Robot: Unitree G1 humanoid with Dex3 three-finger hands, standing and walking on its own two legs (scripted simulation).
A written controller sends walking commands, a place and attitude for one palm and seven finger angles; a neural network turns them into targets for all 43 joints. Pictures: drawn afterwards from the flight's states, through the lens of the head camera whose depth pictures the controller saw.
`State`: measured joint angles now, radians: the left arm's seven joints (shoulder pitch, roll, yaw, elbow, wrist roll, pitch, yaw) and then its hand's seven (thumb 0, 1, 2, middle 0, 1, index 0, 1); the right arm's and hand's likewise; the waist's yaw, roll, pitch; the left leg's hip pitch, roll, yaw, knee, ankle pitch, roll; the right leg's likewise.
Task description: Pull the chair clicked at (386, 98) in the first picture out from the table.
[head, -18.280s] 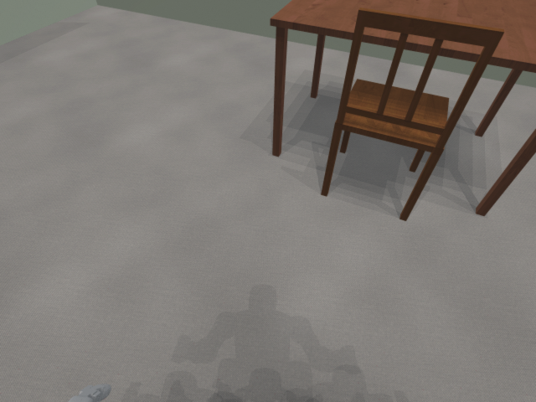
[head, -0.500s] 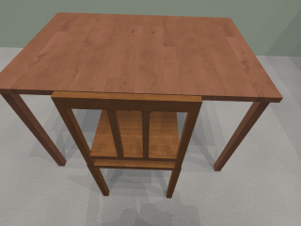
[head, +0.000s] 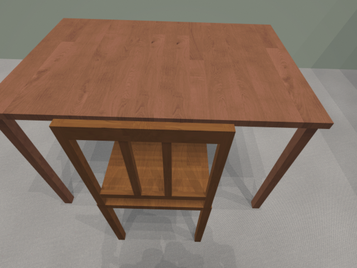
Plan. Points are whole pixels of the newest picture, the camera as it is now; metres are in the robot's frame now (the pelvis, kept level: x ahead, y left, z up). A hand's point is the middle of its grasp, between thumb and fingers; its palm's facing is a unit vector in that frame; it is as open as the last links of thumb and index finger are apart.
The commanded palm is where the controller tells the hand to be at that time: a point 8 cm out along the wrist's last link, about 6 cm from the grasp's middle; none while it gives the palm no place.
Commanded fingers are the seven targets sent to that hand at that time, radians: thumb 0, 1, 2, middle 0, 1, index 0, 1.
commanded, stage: look again from close up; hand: left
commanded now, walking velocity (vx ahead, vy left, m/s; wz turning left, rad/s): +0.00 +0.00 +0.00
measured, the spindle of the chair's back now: (132, 169) +0.40 +0.17 -0.09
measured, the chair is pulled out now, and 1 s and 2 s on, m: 0.00 0.00 0.00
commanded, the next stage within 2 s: raise the hand toward the chair's back in 0.70 s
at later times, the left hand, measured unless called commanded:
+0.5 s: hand out of the picture -0.01 +0.16 -0.17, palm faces +0.02 -0.98 -0.18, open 7.3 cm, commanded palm none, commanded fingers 0.00 0.90 0.90 -0.20 -0.30 -0.20 -0.30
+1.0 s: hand (93, 246) +0.17 +0.19 -0.03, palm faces +0.23 -0.96 -0.14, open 7.6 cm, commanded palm +0.09 +0.22 -0.07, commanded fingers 0.00 0.64 0.79 -0.17 -0.26 -0.17 -0.26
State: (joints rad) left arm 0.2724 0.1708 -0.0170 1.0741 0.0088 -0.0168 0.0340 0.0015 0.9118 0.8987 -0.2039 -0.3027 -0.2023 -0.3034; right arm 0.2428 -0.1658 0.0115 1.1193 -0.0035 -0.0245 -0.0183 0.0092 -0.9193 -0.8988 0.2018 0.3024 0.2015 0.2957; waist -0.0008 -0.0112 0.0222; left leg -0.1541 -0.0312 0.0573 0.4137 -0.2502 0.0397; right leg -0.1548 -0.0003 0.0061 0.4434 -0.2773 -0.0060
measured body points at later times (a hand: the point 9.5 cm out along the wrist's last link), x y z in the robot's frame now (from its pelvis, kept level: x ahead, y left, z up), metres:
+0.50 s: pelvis +0.00 -0.01 +0.00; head +0.00 +0.00 +0.45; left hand -0.01 +0.21 -0.16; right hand +0.00 -0.23 -0.16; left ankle -0.02 +0.09 -0.74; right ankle -0.03 -0.11 -0.74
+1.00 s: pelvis -0.03 +0.00 -0.01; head -0.03 -0.02 +0.44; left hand +0.15 +0.24 -0.01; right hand +0.08 -0.25 -0.13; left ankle -0.02 +0.09 -0.74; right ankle -0.02 -0.11 -0.74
